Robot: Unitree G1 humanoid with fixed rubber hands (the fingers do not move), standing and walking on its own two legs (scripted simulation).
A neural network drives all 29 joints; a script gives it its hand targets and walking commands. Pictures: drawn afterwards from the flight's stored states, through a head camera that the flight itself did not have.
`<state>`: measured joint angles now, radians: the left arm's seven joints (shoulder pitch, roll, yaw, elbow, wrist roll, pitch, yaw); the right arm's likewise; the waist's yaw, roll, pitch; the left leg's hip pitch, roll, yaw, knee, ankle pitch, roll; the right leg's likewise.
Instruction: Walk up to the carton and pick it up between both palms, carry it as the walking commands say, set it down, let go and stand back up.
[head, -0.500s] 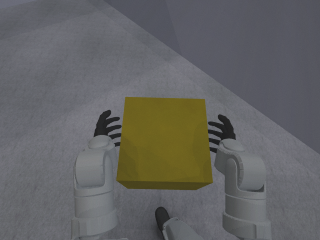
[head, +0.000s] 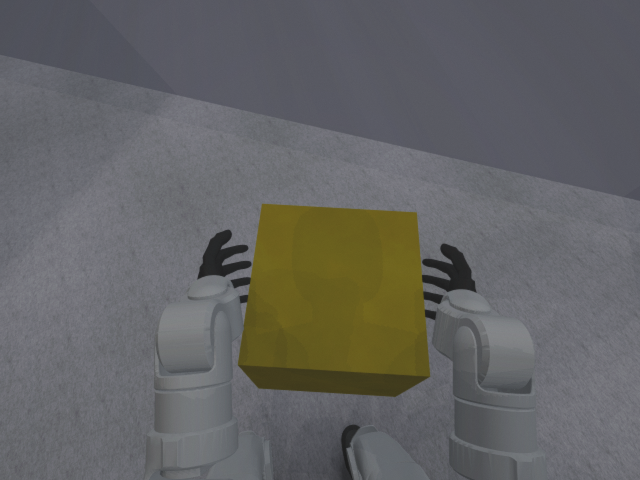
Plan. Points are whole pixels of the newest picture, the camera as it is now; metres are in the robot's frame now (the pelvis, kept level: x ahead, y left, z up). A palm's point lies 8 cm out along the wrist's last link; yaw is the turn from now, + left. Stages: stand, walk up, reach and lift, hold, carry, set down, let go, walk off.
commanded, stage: carry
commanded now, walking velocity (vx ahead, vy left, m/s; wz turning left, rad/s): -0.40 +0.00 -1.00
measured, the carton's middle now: (332, 306) +0.34 -0.03 -0.03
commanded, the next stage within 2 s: none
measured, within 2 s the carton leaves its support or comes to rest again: neither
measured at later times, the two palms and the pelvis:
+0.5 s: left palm out of the picture +0.08 -0.03 +0.08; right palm out of the picture -0.07 -0.26 +0.06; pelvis -0.25 +0.01 +0.01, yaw -29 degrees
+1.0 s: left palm out of the picture -0.17 -0.05 +0.11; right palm out of the picture -0.39 -0.21 +0.10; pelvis -0.47 +0.12 +0.00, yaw -59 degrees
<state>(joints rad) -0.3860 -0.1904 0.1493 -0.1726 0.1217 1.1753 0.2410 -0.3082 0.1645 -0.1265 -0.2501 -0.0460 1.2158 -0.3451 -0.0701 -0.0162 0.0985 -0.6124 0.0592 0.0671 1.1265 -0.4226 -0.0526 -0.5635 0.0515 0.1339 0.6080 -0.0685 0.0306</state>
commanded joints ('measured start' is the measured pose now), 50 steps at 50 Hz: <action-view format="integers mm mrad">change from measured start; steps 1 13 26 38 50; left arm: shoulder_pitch -356 -459 -470 -610 -421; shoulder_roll -985 -985 -1027 -997 -1011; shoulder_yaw -622 -700 -608 -704 -684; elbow -74 -46 -63 -189 108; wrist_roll -350 -426 -396 -403 -443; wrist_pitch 6 17 28 37 88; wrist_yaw -368 -387 -406 -396 -430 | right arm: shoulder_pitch -596 -551 -726 -493 -455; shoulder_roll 1045 994 1062 1121 991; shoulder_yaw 688 577 698 566 528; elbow -76 -20 -109 62 116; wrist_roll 451 334 441 382 203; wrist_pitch -34 -44 -47 -36 -15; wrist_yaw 505 509 493 509 465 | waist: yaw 97 81 90 49 55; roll -224 147 -177 425 91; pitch -584 -442 -492 -390 -421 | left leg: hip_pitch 139 384 -54 209 344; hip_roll -57 252 32 569 261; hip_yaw -12 101 -41 -320 97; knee -169 -615 152 -903 -334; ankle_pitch -34 534 77 359 472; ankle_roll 17 155 -16 350 62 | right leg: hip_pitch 393 68 339 -72 267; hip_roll -224 -61 -250 -50 -111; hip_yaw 253 -220 148 -52 -69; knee -305 395 -175 813 -260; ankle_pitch -71 -321 -30 -438 -112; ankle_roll -25 -4 -64 84 24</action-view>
